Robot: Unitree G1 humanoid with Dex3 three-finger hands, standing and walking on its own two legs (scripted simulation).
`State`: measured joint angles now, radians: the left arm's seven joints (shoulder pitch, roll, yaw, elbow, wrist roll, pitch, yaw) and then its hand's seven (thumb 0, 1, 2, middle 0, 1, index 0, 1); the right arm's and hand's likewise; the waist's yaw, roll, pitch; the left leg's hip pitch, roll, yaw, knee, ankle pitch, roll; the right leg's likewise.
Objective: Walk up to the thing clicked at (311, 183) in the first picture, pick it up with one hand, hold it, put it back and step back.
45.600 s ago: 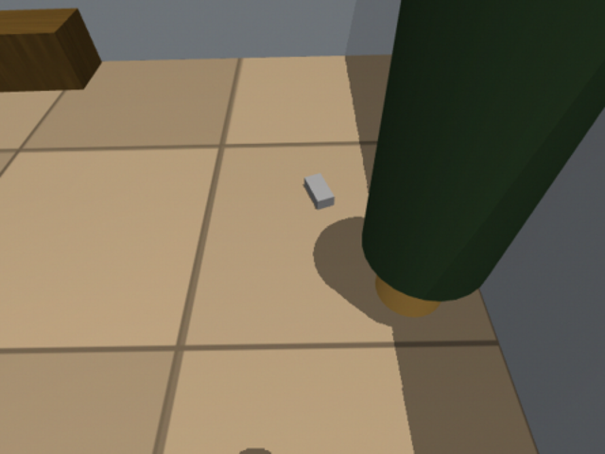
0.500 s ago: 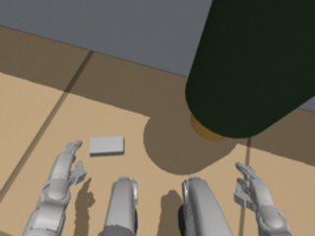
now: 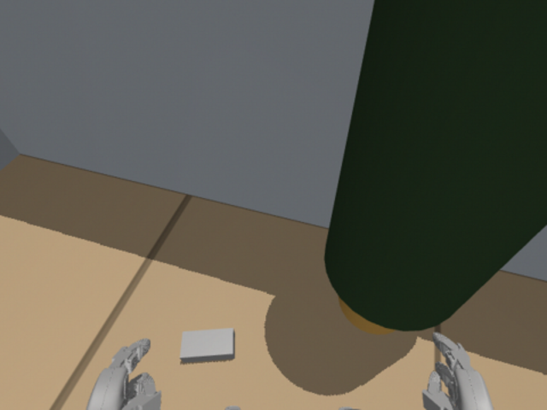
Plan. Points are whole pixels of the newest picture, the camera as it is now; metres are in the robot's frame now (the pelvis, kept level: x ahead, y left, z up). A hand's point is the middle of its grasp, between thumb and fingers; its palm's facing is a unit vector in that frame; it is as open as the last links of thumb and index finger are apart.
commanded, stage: home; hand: left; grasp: from above
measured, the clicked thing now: (208, 345) +0.44 +0.23 -0.68
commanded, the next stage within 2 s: none
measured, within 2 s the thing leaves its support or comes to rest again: neither
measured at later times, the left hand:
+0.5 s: hand out of the picture +0.16 +0.17 -0.04, palm faces +0.06 -0.98 -0.20, open 7.4 cm
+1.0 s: hand out of the picture +0.15 +0.17 -0.04, palm faces +0.05 -0.98 -0.20, open 7.4 cm
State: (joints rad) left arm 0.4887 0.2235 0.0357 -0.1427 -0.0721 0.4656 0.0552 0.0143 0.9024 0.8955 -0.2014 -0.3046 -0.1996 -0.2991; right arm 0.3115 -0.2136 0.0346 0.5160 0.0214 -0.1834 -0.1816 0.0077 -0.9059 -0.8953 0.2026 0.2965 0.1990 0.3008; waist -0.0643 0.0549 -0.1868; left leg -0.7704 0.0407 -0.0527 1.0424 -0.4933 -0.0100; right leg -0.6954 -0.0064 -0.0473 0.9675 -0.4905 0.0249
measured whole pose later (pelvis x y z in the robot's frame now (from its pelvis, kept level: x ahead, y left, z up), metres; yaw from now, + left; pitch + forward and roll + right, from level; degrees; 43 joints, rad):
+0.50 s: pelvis +0.00 -0.01 +0.01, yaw +1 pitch +10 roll -2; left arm 0.50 0.22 0.03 -0.12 -0.05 0.46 0.02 0.02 0.90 0.90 -0.20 -0.30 -0.20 -0.30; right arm 0.28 -0.22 0.03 0.54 0.00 -0.23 -0.17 0.01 -0.90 -0.90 0.20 0.30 0.20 0.30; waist -0.04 0.04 -0.16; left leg -0.70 0.03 -0.06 1.00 -0.48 -0.02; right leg -0.62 -0.01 -0.05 0.94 -0.49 0.02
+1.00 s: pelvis -0.01 -0.01 +0.00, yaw +0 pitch +10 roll -2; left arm 0.49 0.22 0.03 -0.13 -0.06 0.46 0.02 0.02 0.90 0.90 -0.20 -0.30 -0.20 -0.30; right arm 0.29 -0.22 0.03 0.55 0.00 -0.25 -0.18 0.01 -0.90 -0.90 0.20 0.30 0.20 0.30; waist -0.04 0.05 -0.16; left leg -0.71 0.04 -0.05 1.01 -0.47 -0.02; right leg -0.64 -0.01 -0.05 0.95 -0.48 0.02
